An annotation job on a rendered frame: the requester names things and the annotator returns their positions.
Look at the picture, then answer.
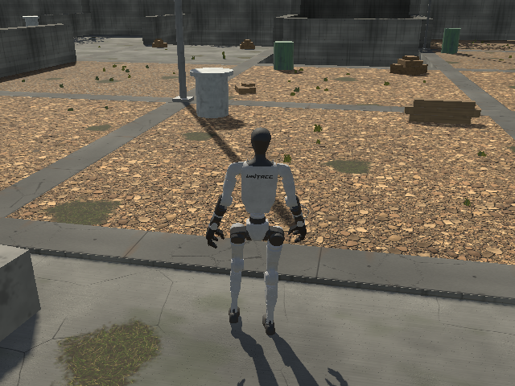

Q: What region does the left robot forearm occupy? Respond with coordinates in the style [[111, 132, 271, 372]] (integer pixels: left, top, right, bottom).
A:
[[208, 194, 227, 230]]

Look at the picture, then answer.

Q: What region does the left robot hand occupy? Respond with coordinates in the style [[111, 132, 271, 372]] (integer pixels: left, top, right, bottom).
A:
[[206, 227, 224, 248]]

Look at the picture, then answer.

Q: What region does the right robot hand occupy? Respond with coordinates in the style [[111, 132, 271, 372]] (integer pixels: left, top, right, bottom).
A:
[[288, 224, 307, 243]]

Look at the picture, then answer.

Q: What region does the left robot upper arm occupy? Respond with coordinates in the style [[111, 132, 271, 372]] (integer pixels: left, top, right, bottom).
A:
[[220, 162, 243, 207]]

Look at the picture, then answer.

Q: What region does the right robot forearm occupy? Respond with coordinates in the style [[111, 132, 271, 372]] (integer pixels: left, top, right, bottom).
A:
[[290, 195, 305, 227]]

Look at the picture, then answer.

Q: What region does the right robot upper arm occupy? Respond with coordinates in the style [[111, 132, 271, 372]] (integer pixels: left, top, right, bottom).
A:
[[277, 163, 298, 207]]

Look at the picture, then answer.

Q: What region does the robot left shin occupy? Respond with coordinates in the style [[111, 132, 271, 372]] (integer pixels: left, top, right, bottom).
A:
[[230, 258, 241, 313]]

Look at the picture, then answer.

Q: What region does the robot right thigh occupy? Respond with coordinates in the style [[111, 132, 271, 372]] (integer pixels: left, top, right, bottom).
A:
[[264, 226, 285, 285]]

